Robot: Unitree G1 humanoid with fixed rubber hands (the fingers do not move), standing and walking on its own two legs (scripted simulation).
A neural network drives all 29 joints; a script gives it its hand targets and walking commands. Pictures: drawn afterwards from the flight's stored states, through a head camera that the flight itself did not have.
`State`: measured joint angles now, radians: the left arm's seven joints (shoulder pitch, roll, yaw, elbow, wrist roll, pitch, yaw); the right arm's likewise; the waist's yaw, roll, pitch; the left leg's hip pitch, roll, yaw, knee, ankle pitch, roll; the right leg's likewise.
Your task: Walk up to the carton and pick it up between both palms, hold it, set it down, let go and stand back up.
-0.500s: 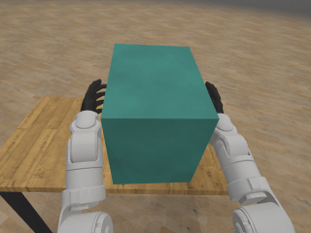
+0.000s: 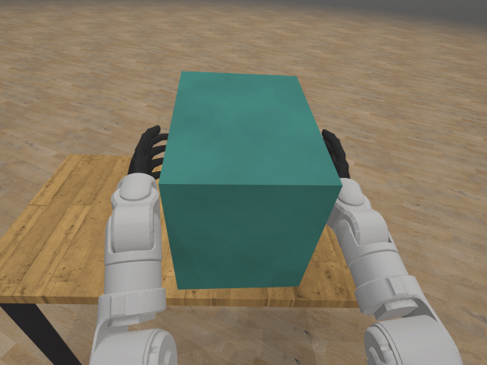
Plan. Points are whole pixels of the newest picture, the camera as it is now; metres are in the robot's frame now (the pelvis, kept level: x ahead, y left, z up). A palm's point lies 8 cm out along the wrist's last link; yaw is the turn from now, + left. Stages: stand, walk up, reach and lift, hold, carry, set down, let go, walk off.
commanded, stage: hold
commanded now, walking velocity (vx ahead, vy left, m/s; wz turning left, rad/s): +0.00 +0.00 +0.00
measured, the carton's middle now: (239, 178) +0.41 +0.01 +0.15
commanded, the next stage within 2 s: none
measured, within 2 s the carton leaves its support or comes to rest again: neither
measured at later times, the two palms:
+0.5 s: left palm (144, 177) +0.36 +0.16 +0.19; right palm (334, 179) +0.36 -0.15 +0.19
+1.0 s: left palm (145, 177) +0.36 +0.15 +0.20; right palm (337, 180) +0.36 -0.15 +0.19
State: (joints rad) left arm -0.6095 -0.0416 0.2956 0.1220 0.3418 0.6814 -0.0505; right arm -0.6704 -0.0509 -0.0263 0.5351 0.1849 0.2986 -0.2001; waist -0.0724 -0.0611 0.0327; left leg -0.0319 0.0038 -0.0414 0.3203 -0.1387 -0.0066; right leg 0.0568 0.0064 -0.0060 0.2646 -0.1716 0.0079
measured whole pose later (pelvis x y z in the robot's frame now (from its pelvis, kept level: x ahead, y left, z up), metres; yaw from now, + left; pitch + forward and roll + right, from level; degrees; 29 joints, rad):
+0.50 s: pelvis +0.00 +0.00 +0.00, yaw +0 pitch -9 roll -1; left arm -0.59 -0.05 0.28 0.09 0.34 0.69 -0.04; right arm -0.66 -0.06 -0.01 0.52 0.20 0.30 -0.20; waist -0.08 -0.06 0.04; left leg -0.03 0.00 -0.04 0.33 -0.15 -0.01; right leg 0.07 0.01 0.00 0.26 -0.17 0.01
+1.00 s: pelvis +0.00 +0.00 +0.00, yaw +0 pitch -10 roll -1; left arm -0.59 -0.05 0.29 0.09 0.35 0.70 -0.05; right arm -0.66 -0.05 -0.02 0.51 0.18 0.31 -0.20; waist -0.09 -0.07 0.05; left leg -0.02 0.00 -0.05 0.32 -0.14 -0.01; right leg 0.08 0.01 -0.01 0.26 -0.17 0.01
